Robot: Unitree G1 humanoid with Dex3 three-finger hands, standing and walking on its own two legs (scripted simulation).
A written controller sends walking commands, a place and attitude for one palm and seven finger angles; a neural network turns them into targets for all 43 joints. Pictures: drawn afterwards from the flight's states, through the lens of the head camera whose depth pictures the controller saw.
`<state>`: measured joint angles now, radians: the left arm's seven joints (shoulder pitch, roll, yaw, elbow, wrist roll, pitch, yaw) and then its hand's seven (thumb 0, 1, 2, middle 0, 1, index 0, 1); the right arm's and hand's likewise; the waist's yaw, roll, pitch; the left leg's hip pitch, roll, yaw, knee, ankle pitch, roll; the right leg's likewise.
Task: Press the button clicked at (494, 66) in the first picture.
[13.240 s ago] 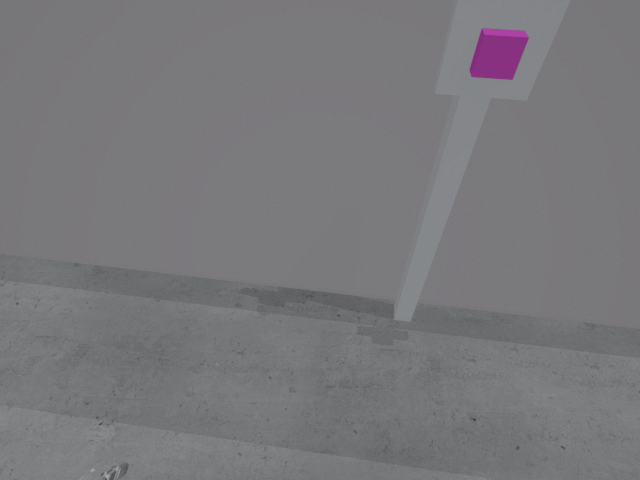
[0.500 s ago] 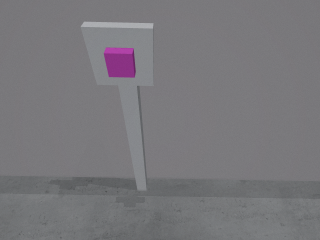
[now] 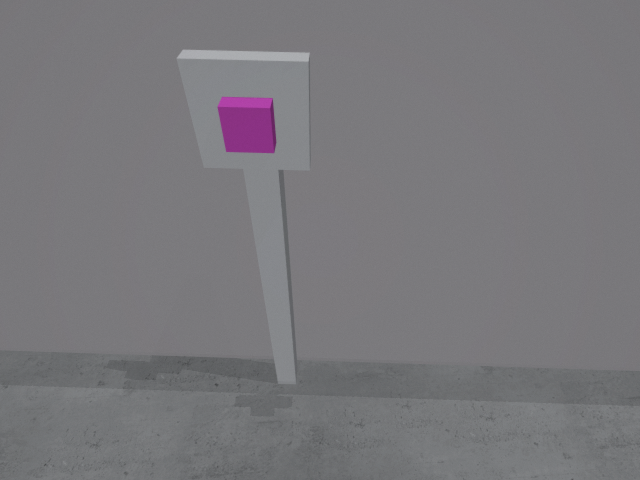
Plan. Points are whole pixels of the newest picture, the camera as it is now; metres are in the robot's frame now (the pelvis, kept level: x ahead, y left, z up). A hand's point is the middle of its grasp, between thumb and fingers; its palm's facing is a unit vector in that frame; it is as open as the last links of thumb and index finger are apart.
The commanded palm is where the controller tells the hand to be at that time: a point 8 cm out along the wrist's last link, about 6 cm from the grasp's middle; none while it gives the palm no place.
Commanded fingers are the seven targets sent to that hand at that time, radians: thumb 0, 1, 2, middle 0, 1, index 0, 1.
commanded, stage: look again from close up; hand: left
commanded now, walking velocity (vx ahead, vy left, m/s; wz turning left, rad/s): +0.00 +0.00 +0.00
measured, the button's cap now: (249, 124) +0.53 +0.13 +0.19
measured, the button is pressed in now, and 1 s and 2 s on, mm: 0 0 0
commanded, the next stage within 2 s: raise the hand and make a fist in 0.50 s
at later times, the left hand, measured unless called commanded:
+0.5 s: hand out of the picture +0.02 +0.16 -0.18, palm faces +0.02 -0.98 -0.18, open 7.3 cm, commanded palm none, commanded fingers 0.00 0.90 0.90 -0.20 -0.30 -0.20 -0.30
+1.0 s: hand (221, 432) +0.19 +0.13 -0.02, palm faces +0.02 -1.00 +0.01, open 5.5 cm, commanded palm +0.15 +0.21 +0.00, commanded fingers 0.00 0.90 0.90 -0.78 -0.93 -0.78 -0.93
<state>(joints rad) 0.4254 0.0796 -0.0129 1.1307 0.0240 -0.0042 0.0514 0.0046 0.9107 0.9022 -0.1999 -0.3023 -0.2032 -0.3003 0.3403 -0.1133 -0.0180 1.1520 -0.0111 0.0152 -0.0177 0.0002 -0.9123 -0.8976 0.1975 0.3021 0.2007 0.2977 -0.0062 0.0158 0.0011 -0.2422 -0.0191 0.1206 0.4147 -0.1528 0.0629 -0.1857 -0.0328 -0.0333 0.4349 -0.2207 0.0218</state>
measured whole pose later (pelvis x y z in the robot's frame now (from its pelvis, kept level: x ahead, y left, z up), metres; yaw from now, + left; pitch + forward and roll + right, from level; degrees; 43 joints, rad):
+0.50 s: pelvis +0.02 -0.01 +0.00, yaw +0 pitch -1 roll +0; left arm 0.33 0.14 -0.02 1.06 0.02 -0.02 0.04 0.01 0.91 0.90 -0.20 -0.30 -0.20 -0.30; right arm 0.29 -0.17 0.01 1.07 -0.02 -0.02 -0.01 0.01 -0.92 -0.90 0.20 0.30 0.20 0.30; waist -0.01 0.01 0.00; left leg -0.26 -0.02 0.11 0.48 -0.21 0.06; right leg -0.20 -0.02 -0.03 0.50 -0.28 0.01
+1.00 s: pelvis +0.03 -0.04 -0.06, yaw +2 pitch +8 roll +0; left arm 0.57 0.17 0.10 -0.02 -0.24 -0.43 -0.30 0.01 0.91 0.90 -0.52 -0.65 -0.52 -0.65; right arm 0.13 -0.24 -0.08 0.52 0.02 -0.20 -0.01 0.01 -0.91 -0.90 0.20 0.30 0.20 0.30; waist 0.01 -0.02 -0.13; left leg -0.67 0.02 0.06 0.95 -0.43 0.02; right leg -0.58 -0.01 -0.08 0.96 -0.52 -0.04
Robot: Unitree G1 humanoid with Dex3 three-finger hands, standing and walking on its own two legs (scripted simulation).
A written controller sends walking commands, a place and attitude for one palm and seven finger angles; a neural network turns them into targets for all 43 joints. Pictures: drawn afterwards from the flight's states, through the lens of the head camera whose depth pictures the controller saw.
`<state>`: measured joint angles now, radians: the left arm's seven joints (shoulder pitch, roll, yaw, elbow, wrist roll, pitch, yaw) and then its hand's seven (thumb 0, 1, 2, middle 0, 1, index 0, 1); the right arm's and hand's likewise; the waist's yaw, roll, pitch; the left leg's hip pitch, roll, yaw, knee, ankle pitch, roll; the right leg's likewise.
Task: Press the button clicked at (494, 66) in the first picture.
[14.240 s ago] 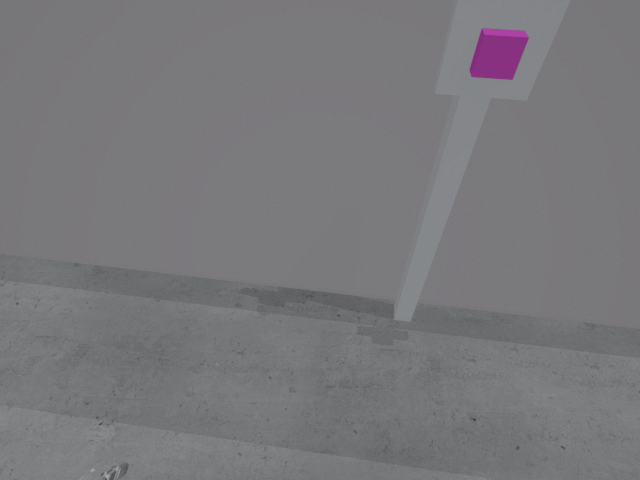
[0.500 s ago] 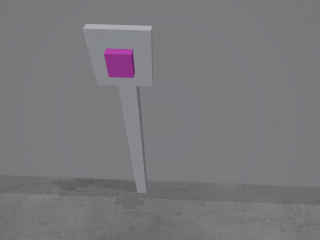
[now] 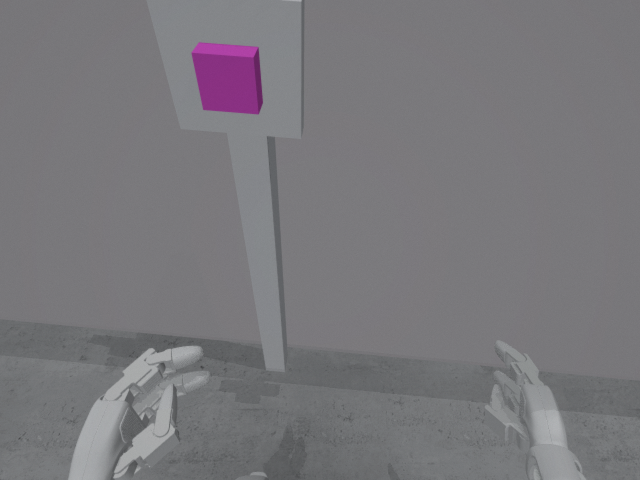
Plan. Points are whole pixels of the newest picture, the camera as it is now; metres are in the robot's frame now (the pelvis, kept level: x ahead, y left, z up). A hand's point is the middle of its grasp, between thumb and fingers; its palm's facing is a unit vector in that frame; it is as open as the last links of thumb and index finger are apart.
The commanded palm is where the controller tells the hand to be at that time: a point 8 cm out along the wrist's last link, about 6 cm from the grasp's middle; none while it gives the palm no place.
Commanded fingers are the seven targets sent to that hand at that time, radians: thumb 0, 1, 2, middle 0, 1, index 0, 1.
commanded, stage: raise the hand and make a fist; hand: left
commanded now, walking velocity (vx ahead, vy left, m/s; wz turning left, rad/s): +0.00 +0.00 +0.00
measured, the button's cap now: (230, 78) +0.51 +0.15 +0.25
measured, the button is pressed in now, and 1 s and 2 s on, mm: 0 0 0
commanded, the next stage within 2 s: aim a knuckle at the button in 1.60 s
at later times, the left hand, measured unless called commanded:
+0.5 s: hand (128, 372) +0.20 +0.20 +0.12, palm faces +0.00 -1.00 -0.06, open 3.1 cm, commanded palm +0.16 +0.25 +0.14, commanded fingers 0.00 0.90 0.90 -1.30 -1.50 -1.30 -1.50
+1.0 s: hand (56, 306) +0.21 +0.24 +0.20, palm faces +0.02 -1.00 -0.09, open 3.1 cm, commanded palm +0.18 +0.28 +0.22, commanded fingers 0.00 0.90 0.90 -1.30 -1.50 -1.30 -1.50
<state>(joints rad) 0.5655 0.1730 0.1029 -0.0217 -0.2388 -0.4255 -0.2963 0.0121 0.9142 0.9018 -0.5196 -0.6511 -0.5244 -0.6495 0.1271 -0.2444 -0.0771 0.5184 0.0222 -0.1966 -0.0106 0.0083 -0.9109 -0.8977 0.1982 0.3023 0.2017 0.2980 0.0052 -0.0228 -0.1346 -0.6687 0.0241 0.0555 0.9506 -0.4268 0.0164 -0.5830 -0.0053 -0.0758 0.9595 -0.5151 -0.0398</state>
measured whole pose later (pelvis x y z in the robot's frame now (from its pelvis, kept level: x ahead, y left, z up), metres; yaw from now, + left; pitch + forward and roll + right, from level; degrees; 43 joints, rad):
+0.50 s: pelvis +0.00 +0.00 +0.03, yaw +1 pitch +5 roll -1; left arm 0.49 0.26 0.24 -0.16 -0.35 -0.23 -0.32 0.02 0.90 0.90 -1.19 -1.38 -1.19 -1.38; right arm 0.31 -0.24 0.00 0.61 0.06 -0.24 -0.07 0.01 -0.91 -0.90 0.20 0.30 0.20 0.30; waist 0.00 0.05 -0.09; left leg -0.50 0.03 0.03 0.77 -0.35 0.01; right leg -0.40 0.02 -0.09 0.74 -0.43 -0.04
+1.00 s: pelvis +0.00 +0.02 +0.05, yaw +2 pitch -2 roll -1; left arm 0.24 0.34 0.27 -0.28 -0.34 0.10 -0.31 0.02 0.90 0.90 -1.30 -1.50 -1.31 -1.50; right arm 0.20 -0.23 0.09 0.59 0.06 -0.28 -0.08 0.01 -0.90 -0.90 0.20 0.30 0.20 0.30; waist 0.06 0.05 -0.05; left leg -0.27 -0.01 0.03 0.58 -0.27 0.04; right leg -0.15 -0.01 -0.10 0.53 -0.33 -0.01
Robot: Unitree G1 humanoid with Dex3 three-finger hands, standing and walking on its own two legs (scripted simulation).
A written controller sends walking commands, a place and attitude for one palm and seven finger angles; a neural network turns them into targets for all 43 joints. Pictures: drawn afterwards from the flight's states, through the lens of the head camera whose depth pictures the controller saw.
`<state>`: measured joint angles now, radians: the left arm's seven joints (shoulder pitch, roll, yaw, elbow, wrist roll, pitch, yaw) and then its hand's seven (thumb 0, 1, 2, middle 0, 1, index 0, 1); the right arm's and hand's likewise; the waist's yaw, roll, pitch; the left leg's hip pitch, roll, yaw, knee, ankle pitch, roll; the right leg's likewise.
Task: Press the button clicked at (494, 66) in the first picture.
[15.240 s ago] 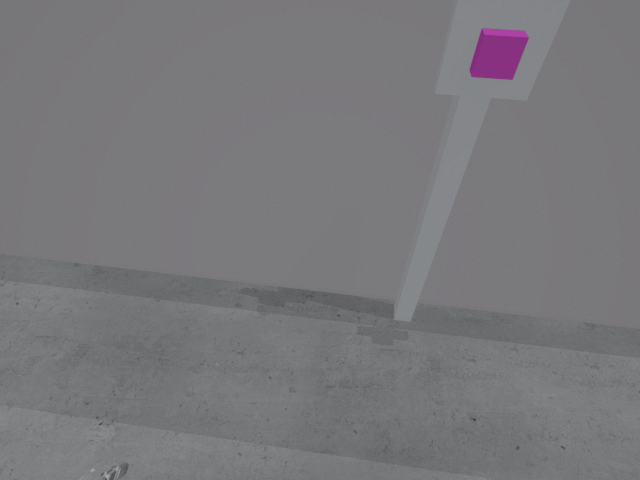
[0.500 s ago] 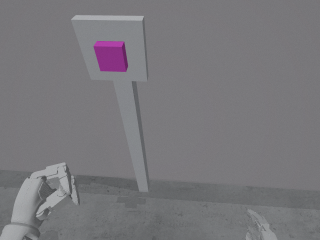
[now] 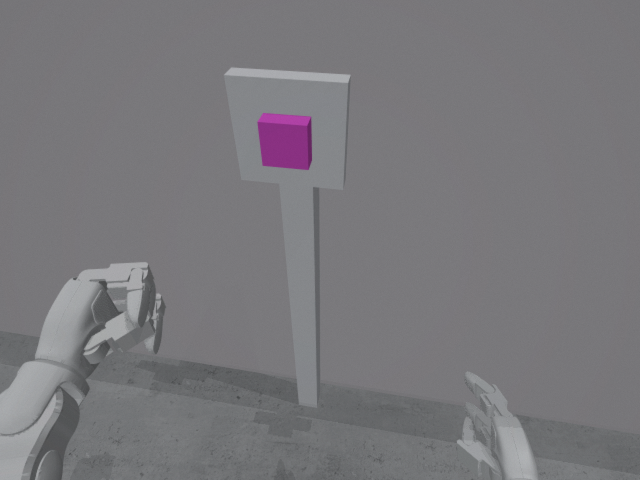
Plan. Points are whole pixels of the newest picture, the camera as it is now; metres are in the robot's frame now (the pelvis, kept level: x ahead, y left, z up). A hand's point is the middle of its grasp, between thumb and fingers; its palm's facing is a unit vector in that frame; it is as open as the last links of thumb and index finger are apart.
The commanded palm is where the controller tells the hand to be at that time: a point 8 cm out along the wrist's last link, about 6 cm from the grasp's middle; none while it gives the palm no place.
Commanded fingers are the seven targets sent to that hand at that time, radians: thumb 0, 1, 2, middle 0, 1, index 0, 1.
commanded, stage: raise the hand and make a fist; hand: left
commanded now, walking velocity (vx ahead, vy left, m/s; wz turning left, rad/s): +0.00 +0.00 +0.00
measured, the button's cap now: (286, 140) +0.51 +0.12 +0.20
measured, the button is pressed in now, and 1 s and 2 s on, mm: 0 0 0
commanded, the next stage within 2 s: aim a knuckle at the button in 0.60 s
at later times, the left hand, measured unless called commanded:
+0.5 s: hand (149, 299) +0.23 +0.20 +0.18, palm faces -0.01 -1.00 -0.09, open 3.1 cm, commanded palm +0.19 +0.25 +0.20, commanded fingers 0.00 0.90 0.90 -1.30 -1.50 -1.30 -1.50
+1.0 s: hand (193, 268) +0.27 +0.17 +0.19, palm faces -0.03 -1.00 -0.07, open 3.1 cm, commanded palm +0.25 +0.21 +0.19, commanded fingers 0.00 0.90 0.90 -1.30 -1.50 -1.30 -1.50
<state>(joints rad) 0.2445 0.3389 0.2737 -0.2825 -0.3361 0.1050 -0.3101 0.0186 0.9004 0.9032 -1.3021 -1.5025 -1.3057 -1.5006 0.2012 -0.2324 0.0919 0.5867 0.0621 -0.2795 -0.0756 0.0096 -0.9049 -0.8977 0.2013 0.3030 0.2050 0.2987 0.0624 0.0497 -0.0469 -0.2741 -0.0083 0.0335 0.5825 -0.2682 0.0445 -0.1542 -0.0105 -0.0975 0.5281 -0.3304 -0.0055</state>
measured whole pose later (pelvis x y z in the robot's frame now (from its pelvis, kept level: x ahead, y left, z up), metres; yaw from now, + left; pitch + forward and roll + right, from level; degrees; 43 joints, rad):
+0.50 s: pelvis -0.01 -0.01 +0.00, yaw +0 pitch -4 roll -1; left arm 0.14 0.37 0.34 -0.30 -0.36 0.29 -0.31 0.02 0.90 0.90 -1.30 -1.50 -1.31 -1.50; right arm 0.20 -0.26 0.08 0.61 0.08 -0.22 -0.09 0.01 -0.91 -0.90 0.20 0.30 0.20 0.30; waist 0.05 0.06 -0.03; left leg -0.21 0.00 0.03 0.52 -0.23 0.03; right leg -0.11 0.00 -0.10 0.49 -0.31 -0.02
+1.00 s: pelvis -0.01 -0.03 +0.00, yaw +0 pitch -5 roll +0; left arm -0.04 0.34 0.27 -0.12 -0.32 0.23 -0.29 0.02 0.90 0.90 -1.30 -1.50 -1.31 -1.50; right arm 0.19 -0.27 0.08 0.64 0.08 -0.24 -0.10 0.01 -0.91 -0.90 0.20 0.30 0.20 0.30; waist 0.05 0.07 -0.02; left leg -0.21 0.01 0.02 0.52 -0.23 0.01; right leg -0.11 0.01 -0.11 0.51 -0.32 -0.04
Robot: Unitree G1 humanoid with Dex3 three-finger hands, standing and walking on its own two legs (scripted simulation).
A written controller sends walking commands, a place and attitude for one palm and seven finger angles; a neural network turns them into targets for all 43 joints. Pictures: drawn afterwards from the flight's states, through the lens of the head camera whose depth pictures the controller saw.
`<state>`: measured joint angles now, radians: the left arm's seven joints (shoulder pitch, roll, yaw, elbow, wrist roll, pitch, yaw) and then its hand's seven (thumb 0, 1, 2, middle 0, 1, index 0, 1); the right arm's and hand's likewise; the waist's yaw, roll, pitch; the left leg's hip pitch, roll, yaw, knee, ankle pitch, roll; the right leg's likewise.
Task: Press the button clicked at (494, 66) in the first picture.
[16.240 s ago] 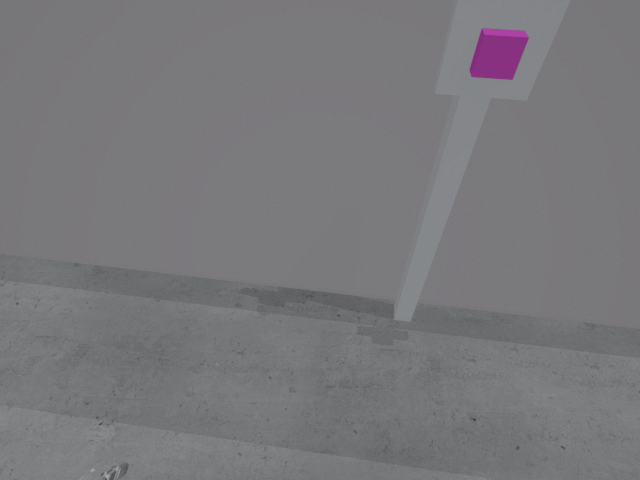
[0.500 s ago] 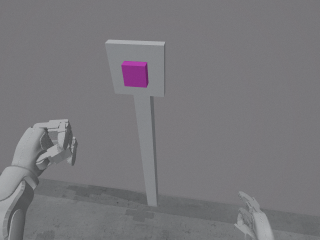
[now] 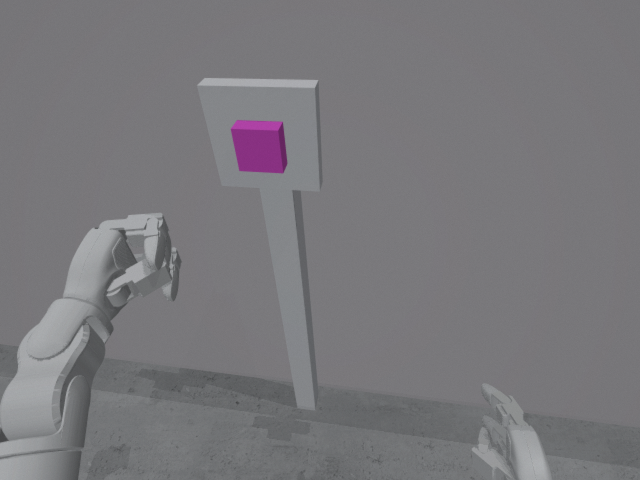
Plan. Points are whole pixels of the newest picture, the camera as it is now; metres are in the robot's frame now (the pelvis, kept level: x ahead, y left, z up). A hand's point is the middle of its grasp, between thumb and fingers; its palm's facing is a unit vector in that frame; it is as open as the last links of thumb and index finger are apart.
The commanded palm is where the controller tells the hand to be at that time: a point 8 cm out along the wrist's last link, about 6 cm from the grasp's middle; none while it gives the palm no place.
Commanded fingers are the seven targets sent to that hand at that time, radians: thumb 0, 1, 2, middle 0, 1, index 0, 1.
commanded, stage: aim a knuckle at the button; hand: left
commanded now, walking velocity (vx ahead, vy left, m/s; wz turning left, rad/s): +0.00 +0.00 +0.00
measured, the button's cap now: (261, 145) +0.52 +0.14 +0.20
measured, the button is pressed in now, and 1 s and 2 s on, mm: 0 0 0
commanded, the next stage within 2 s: press the button with the knuckle in 1.60 s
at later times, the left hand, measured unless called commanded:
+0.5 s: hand (230, 224) +0.36 +0.15 +0.17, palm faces -0.06 -1.00 -0.03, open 3.1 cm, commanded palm +0.35 +0.21 +0.18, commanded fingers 0.00 0.90 0.90 -1.30 -1.50 -1.30 -1.50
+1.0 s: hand (271, 198) +0.44 +0.12 +0.16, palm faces -0.06 -1.00 -0.01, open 3.1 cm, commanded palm +0.41 +0.17 +0.17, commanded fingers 0.00 0.90 0.90 -1.30 -1.50 -1.30 -1.50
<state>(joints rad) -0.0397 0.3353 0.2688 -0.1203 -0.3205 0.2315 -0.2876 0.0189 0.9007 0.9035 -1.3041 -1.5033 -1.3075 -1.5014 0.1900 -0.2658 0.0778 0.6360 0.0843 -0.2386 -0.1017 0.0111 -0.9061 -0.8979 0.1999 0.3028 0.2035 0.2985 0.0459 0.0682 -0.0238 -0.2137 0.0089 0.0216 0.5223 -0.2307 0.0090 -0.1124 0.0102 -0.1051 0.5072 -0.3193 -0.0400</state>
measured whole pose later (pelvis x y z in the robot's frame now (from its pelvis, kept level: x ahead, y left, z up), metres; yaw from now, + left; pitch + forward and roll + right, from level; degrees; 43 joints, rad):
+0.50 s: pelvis +0.01 +0.00 +0.00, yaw -1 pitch -2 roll +0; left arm -0.34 0.27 0.16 0.18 -0.24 0.22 -0.15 0.02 0.90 0.90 -1.30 -1.50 -1.31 -1.50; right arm 0.19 -0.26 0.07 0.64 0.07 -0.14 -0.08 0.01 -0.91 -0.90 0.20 0.30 0.20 0.30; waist 0.01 0.04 -0.01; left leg -0.22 0.01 0.04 0.49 -0.23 0.01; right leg -0.14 0.01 -0.08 0.50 -0.32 -0.04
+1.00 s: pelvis +0.02 +0.01 +0.00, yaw -2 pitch +1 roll +0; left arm -0.58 0.23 0.14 0.50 -0.18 0.11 -0.06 0.02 0.90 0.90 -1.30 -1.50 -1.30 -1.50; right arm 0.26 -0.26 0.03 0.66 0.06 -0.05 -0.06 0.01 -0.91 -0.90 0.20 0.30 0.20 0.30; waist -0.03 0.03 -0.02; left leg -0.26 0.01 0.06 0.49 -0.24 0.02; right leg -0.18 0.01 -0.06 0.49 -0.32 -0.03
